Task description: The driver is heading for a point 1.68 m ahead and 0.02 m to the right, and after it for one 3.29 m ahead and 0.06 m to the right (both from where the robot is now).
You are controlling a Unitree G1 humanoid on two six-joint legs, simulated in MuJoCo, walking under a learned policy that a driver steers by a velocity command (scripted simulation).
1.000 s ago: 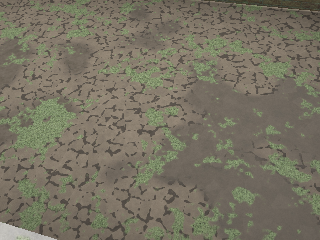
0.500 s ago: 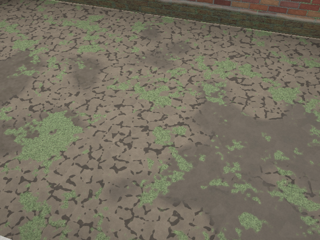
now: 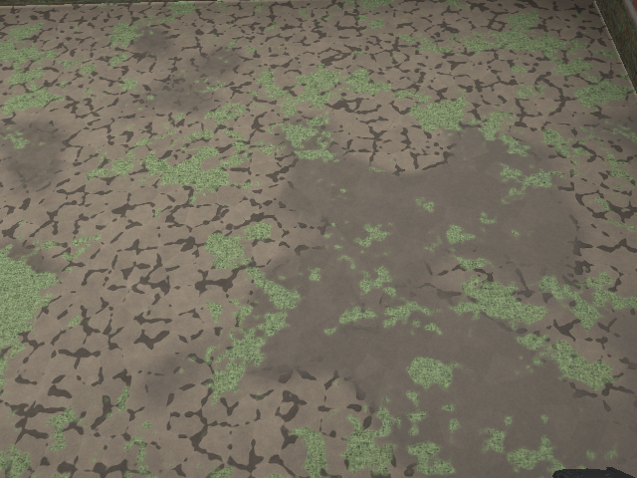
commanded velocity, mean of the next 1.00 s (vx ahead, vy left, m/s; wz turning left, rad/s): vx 0.50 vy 0.00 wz -0.17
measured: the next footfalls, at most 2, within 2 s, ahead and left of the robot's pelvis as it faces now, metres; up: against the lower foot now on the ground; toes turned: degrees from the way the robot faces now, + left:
left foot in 0.12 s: +0.08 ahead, +0.10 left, +0.00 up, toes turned -4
right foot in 0.40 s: +0.06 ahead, -0.12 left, +0.00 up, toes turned -5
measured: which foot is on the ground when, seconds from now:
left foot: up 0.00-0.10, down 0.12-1.00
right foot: down 0.00-0.16, up 0.18-0.38, down 0.40-1.00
